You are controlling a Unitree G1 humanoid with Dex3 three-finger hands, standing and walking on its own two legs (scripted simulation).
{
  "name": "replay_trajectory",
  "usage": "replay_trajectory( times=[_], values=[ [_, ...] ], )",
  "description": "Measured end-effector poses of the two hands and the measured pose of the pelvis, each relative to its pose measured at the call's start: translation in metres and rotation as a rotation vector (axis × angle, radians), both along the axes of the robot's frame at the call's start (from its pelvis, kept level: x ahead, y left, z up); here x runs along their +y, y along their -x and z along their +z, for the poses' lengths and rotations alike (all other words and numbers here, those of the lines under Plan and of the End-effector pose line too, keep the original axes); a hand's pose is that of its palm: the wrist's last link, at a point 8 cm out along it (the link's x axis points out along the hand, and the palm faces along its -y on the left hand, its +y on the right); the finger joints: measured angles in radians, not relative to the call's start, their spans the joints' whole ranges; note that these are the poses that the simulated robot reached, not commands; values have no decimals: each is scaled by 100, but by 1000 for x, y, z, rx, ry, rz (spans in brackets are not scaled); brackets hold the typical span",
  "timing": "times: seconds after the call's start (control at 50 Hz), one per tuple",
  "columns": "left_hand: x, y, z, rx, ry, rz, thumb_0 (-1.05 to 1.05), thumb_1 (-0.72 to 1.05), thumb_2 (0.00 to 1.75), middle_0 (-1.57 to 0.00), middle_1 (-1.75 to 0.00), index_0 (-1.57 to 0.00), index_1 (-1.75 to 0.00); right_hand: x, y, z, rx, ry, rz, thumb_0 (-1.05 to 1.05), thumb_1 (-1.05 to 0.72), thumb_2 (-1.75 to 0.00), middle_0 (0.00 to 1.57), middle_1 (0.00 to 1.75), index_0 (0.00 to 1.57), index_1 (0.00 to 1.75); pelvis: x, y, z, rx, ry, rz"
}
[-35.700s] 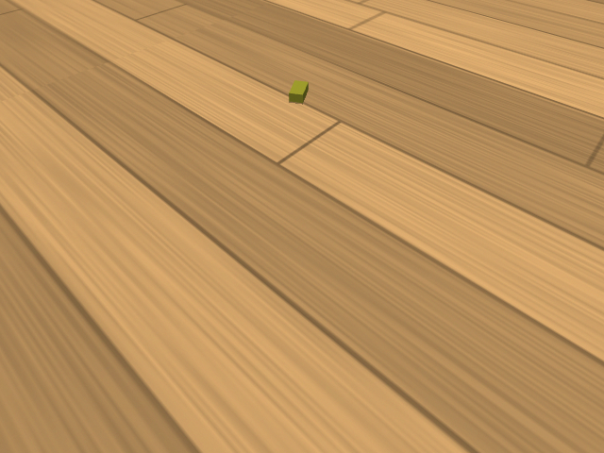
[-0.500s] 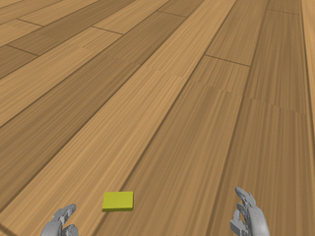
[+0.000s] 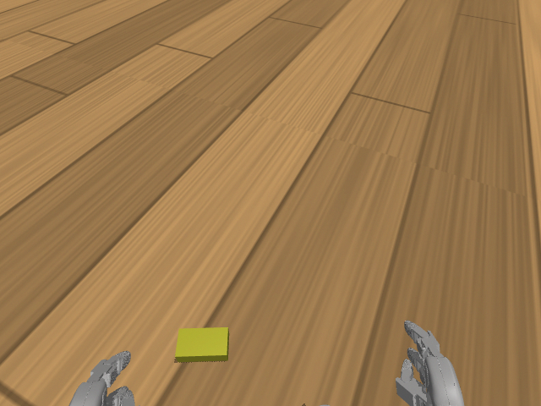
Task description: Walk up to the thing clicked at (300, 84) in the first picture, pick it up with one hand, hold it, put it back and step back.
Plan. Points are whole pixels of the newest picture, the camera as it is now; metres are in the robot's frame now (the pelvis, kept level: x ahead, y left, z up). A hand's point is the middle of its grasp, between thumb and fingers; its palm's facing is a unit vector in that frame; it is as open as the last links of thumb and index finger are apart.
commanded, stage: stand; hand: left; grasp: from above
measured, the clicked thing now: (203, 344) +0.46 +0.18 -0.68
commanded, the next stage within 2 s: none
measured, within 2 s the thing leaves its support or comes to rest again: neither
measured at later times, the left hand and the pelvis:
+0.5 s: hand out of the picture +0.07 +0.24 -0.11, palm faces +0.03 -0.95 -0.32, open 7.4 cm; pelvis -0.01 +0.01 +0.05, yaw +0 degrees
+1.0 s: hand out of the picture +0.02 +0.24 -0.10, palm faces +0.02 -0.94 -0.34, open 7.4 cm; pelvis -0.02 +0.00 +0.07, yaw +0 degrees
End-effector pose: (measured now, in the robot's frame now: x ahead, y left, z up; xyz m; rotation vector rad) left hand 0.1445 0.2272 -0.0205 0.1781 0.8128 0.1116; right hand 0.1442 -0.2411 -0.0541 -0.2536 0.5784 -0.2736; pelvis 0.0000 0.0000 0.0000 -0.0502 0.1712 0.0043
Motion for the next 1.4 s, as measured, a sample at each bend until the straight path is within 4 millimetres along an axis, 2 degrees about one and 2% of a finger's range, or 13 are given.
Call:
replay_trajectory(
  times=[0.06,0.16,0.28,0.38,0.6,0.7,0.82,1.04,1.4],
  values=[
    [2,-2,-2,-15,-25,-16,1,90,90,-20,-30,-20,-30,-1,0,-2,23,17,23,1,-91,-90,20,30,20,30,0,1,1,-22,-3,0],
    [23,-1,-28,9,-116,-37,1,90,90,-20,-30,-20,-30,-10,12,-19,305,42,153,1,-91,-90,20,30,20,30,0,9,14,-111,-38,-4],
    [47,30,-43,142,-140,11,1,90,90,-20,-30,-20,-30,-27,38,-18,431,1,82,1,-91,-90,20,30,20,30,2,8,26,-156,-50,-6],
    [58,60,-51,250,-134,54,1,90,90,-20,-30,-20,-30,-31,58,-16,500,-6,31,1,-91,-90,20,30,20,30,7,5,35,-187,-45,-6],
    [61,108,-50,390,-100,106,1,90,90,-20,-30,-20,-30,-15,85,-12,582,-55,-3,1,-91,-90,20,30,20,30,14,10,55,-241,-44,-3],
    [62,122,-46,429,-105,116,1,90,90,-20,-30,-20,-30,-14,91,-12,599,-74,-6,0,-91,-90,20,30,20,30,13,13,60,-252,-50,-2],
    [62,133,-42,462,-119,122,1,90,90,-20,-30,-20,-30,-20,98,-13,621,-84,-16,0,-91,-90,20,30,20,30,9,16,63,-257,-53,0],
    [55,134,-39,480,-129,119,1,90,90,-20,-30,-20,-30,-40,107,-11,658,-78,-36,0,-91,-90,20,30,20,30,-1,16,66,-258,-52,0],
    [46,97,-35,449,-126,90,1,90,90,-20,-30,-20,-30,-53,105,-9,684,-71,-46,0,-91,-90,20,30,20,30,-10,7,68,-242,-53,-10]
  ],
)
